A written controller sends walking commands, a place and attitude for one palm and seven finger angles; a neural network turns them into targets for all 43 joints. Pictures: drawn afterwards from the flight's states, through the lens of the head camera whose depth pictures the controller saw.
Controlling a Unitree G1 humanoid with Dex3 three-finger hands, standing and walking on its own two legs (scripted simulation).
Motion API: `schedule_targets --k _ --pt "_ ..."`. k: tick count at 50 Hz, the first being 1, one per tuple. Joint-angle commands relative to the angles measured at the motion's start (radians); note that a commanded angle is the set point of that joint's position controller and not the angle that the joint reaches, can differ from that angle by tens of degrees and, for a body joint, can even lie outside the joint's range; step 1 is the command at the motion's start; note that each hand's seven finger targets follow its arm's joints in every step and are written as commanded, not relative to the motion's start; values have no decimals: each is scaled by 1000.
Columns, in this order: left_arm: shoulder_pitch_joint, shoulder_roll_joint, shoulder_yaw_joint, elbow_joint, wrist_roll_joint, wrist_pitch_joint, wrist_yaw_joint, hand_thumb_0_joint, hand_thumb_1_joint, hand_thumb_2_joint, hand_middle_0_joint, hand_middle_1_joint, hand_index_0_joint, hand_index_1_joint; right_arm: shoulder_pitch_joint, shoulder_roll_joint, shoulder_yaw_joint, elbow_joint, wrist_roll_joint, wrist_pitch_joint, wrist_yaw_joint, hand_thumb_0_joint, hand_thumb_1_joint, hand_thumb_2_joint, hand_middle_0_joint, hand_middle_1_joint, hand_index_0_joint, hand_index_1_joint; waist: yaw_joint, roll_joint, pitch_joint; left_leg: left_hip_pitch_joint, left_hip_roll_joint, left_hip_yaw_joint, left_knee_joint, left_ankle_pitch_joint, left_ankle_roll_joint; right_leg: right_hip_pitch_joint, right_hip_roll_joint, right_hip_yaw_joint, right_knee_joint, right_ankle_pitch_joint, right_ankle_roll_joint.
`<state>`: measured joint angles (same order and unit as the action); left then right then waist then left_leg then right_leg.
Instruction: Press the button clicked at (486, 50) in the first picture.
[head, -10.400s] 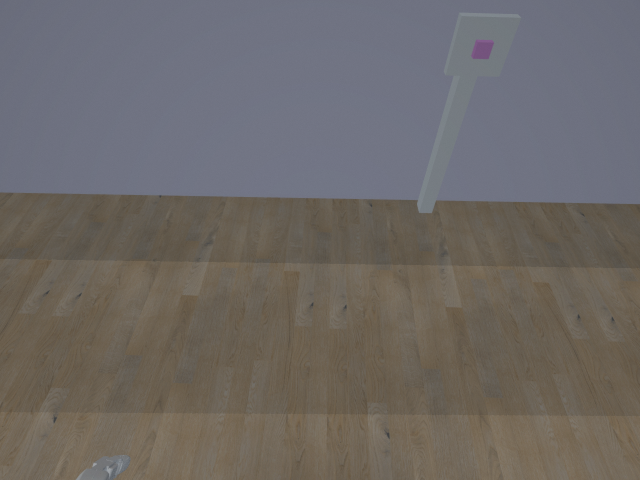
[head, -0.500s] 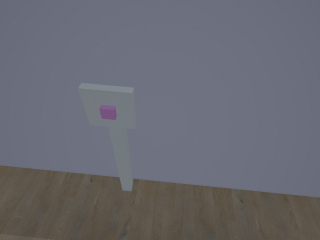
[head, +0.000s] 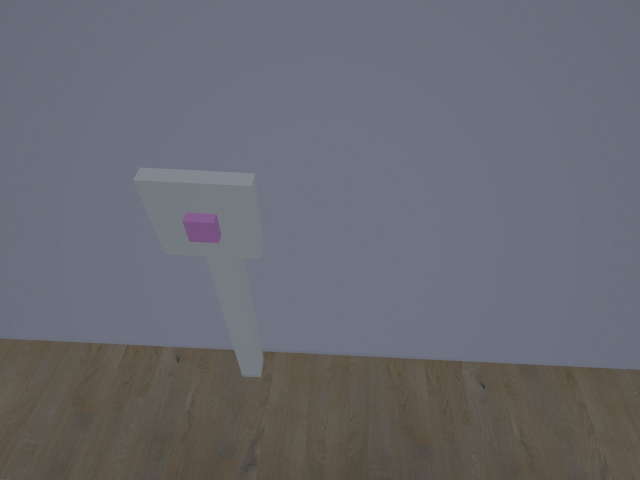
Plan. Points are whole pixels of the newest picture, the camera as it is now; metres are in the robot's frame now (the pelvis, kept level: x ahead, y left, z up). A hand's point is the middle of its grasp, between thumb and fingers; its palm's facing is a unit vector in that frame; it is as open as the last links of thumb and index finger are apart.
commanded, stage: come to a stop and stand still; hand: left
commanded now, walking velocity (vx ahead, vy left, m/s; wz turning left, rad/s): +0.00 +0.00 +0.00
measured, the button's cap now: (203, 226) +0.49 +0.22 -0.01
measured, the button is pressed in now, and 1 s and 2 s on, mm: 0 0 0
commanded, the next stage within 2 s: look again from close up in 1.00 s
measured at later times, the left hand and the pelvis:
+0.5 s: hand out of the picture -0.05 +0.14 -0.15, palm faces +0.02 -0.97 -0.24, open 7.4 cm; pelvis -0.03 -0.04 +0.01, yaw +0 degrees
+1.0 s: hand out of the picture +0.00 +0.11 -0.16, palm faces +0.04 -0.97 -0.24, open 7.3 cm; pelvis -0.01 -0.07 +0.01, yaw +2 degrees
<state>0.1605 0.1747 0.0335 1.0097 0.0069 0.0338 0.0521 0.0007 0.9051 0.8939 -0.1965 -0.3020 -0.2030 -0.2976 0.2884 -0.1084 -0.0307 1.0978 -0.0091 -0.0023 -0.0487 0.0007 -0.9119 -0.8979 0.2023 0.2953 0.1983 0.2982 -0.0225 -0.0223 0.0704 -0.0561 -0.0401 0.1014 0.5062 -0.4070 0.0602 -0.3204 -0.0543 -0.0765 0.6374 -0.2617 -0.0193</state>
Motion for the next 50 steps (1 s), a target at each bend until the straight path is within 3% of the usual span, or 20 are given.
schedule_targets --k 1,2,3,4,5,6,7,8,9,10,11,14,17,22,26,31,35,37,41,50 --pt "53 42 17 -53 8 3 6 0 900 900 -200 -300 -200 -300 83 -140 -26 -23 -14 -9 -16 0 -900 -900 200 300 200 300 14 160 7 -18 295 -194 -107 1077 61 -23 20 60 113 -137 -6" --pt "163 101 8 -2 4 -22 21 0 900 900 -200 -300 -200 -300 3 -221 -38 -99 13 -11 -2 0 -900 -900 200 300 200 300 59 152 -33 -74 287 -142 110 1242 24 0 -21 64 19 -20 -15" --pt "199 103 20 -25 9 -36 11 0 900 900 -200 -300 -200 -300 -27 -171 -32 -153 4 -16 7 0 -900 -900 200 300 200 300 94 57 -38 -183 191 -99 159 904 -26 90 -29 111 -77 286 -50" --pt "198 107 23 -15 10 -50 8 0 900 900 -200 -300 -200 -300 7 -122 -21 -154 9 -19 2 0 -900 -900 200 300 200 300 62 0 -58 -195 121 -72 206 559 -44 126 -132 233 -100 563 -104" --pt "146 128 10 -12 6 -64 3 0 900 900 -200 -300 -200 -300 43 -69 -7 -153 7 -14 6 0 -900 -900 200 300 200 300 18 -67 -60 -212 74 -70 203 103 -55 106 -225 296 -187 570 -159" --pt "97 131 -2 -32 14 -61 -2 0 900 900 -200 -300 -200 -300 82 -55 -5 -153 5 -10 11 0 -900 -900 200 300 200 300 -19 -38 -42 -151 60 -75 73 -58 -59 13 -213 268 -201 409 -164" --pt "57 135 -4 -50 16 -51 -6 0 900 900 -200 -300 -200 -300 115 -61 -6 -137 1 -5 20 0 -900 -900 200 300 200 300 -36 -16 -43 -97 62 -73 -48 18 -52 -33 -152 230 -177 152 -121" --pt "45 112 -7 -57 11 -46 -9 0 900 900 -200 -300 -200 -300 120 -97 -7 -132 -7 -14 24 0 -900 -900 200 300 200 300 -29 28 -29 -95 112 -127 -82 133 -31 -55 -78 178 -148 24 -73" --pt "53 90 -8 -56 2 -46 -11 0 900 900 -200 -300 -200 -300 113 -139 -9 -138 -13 -22 21 0 -900 -900 200 300 200 300 -15 69 -34 -149 177 -196 -121 206 -4 -4 -11 138 -126 11 -39" --pt "56 91 -9 -52 4 -44 -15 0 900 900 -200 -300 -200 -300 83 -164 -12 -147 -14 -29 19 0 -900 -900 200 300 200 300 4 107 -32 -170 205 -214 -146 279 12 34 10 100 -98 31 -27" --pt "61 80 -12 -42 6 -38 -16 0 900 900 -200 -300 -200 -300 37 -169 -9 -153 -13 -30 16 0 -900 -900 200 300 200 300 21 153 0 -188 211 -221 -174 298 14 39 12 90 -90 19 -22" --pt "108 70 -25 -7 6 -37 -23 0 900 900 -200 -300 -200 -300 6 -171 3 -162 -8 -23 18 0 -900 -900 200 300 200 300 34 73 64 -254 182 -193 -221 57 9 61 3 126 -164 -1 -27" --pt "124 81 -28 12 7 -43 -26 0 900 900 -200 -300 -200 -300 34 -164 10 -140 -8 -16 24 0 -900 -900 200 300 200 300 26 4 80 -257 144 -172 -224 -50 1 54 -20 174 -241 -80 -34" --pt "135 94 -24 31 4 -53 -27 0 900 900 -200 -300 -200 -300 89 -147 20 -94 -9 -12 27 0 -900 -900 200 300 200 300 8 -29 33 -183 112 -132 -175 0 -5 29 -45 222 -312 -192 -41" --pt "136 94 -22 50 3 -62 -26 0 900 900 -200 -300 -200 -300 115 -129 26 -58 -8 -13 27 0 -900 -900 200 300 200 300 2 -23 8 -162 105 -117 -150 46 -13 43 -59 227 -328 -189 -49" --pt "142 78 -21 74 0 -70 -24 0 900 900 -200 -300 -200 -300 135 -108 34 -18 -7 -20 23 0 -900 -900 200 300 200 300 7 16 9 -169 116 -116 -154 110 -23 81 -62 213 -313 -78 -56" --pt "148 72 -20 94 -2 -74 -21 0 900 900 -200 -300 -200 -300 149 -92 38 6 -6 -21 19 0 -900 -900 200 300 200 300 12 -13 7 -175 119 -108 -148 142 -32 121 -68 202 -305 18 -59" --pt "147 71 -20 100 -3 -76 -20 0 900 900 -200 -300 -200 -300 157 -88 39 18 -6 -24 16 0 -900 -900 200 300 200 300 12 23 0 -169 122 -105 -148 166 -36 137 -74 194 -293 83 -60" --pt "145 67 -20 106 -3 -76 -18 0 900 900 -200 -300 -200 -300 164 -82 38 30 -5 -24 13 0 -900 -900 200 300 200 300 14 25 -9 -165 128 -101 -148 188 -41 164 -73 184 -282 164 -58" --pt "127 73 -15 105 -2 -73 -15 0 900 900 -200 -300 -200 -300 160 -74 33 42 -6 -19 10 0 -900 -900 200 300 200 300 13 2 -6 -146 131 -97 -149 189 -46 163 -69 178 -295 177 -53"
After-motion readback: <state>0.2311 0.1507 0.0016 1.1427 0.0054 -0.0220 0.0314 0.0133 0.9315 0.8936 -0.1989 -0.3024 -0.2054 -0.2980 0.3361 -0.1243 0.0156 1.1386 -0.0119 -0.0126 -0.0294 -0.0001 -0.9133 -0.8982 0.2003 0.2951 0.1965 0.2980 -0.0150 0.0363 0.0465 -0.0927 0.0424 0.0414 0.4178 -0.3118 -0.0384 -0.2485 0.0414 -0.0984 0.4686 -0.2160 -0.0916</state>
